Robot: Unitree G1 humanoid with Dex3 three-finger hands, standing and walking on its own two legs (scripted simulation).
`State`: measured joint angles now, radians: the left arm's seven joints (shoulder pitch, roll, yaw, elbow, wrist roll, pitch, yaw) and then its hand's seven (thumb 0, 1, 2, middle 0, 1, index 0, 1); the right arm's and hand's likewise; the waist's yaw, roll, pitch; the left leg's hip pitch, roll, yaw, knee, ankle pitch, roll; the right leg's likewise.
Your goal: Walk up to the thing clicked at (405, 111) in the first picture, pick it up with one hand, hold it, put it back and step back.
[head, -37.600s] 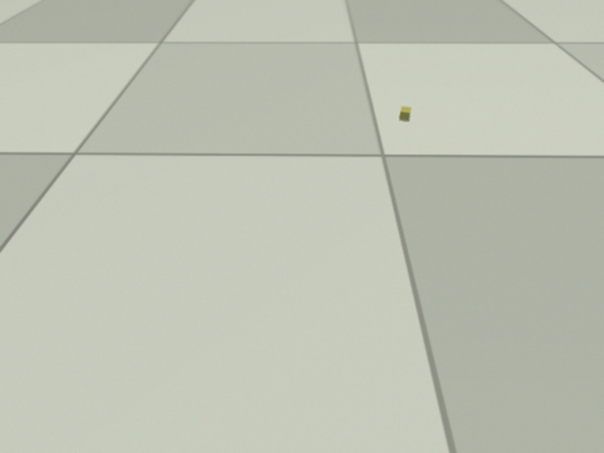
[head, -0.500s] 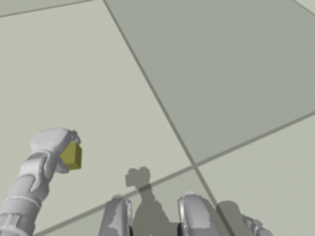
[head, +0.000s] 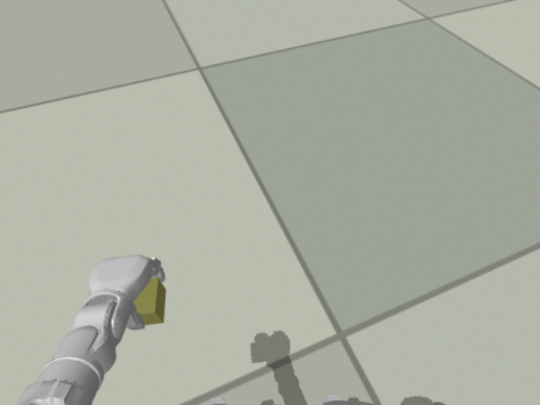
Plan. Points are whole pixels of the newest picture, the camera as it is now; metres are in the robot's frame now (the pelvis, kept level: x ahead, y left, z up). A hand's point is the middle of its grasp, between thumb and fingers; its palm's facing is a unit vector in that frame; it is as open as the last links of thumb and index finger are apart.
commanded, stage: lift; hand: left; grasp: from above
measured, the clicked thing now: (138, 303) +0.35 +0.23 -0.11
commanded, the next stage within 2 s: hold in 0.14 s
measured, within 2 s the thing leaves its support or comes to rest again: neither
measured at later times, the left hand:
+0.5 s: hand (123, 275) +0.35 +0.23 -0.01, palm faces -0.43 -0.06 -0.90, open 8.9 cm
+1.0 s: hand (122, 276) +0.34 +0.21 +0.02, palm faces -0.43 -0.04 -0.90, open 8.9 cm
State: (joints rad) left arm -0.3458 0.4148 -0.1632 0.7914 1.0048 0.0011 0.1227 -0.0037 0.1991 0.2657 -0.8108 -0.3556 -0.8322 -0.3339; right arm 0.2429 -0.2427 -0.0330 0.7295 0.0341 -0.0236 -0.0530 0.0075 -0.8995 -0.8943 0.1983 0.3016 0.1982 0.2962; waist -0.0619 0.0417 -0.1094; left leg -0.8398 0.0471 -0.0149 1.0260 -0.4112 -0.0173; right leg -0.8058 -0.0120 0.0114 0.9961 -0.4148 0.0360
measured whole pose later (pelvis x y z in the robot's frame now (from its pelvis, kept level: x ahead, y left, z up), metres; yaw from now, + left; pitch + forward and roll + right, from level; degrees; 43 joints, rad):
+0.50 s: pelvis +0.03 +0.00 +0.04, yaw +0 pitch +8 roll +0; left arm -0.31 0.40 -0.20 0.75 0.99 0.03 0.06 0.00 0.19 0.27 -0.82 -0.35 -0.84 -0.33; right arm 0.23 -0.24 -0.04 0.73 0.04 0.00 -0.04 0.01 -0.90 -0.89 0.20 0.30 0.20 0.30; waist -0.03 0.04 -0.08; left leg -0.53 0.04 0.02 0.74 -0.34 -0.01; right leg -0.51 -0.03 0.03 0.72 -0.35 0.04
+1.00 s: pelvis +0.03 +0.00 +0.05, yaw -1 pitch +4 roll +0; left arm -0.25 0.40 -0.21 0.64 0.99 0.03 -0.01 0.00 0.19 0.27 -0.82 -0.35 -0.85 -0.32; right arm 0.21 -0.26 -0.04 0.68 0.05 0.05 -0.04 0.01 -0.89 -0.89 0.20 0.30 0.20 0.30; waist -0.01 0.05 -0.06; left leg -0.40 0.03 0.03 0.62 -0.29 -0.02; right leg -0.40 -0.03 0.04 0.64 -0.31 0.03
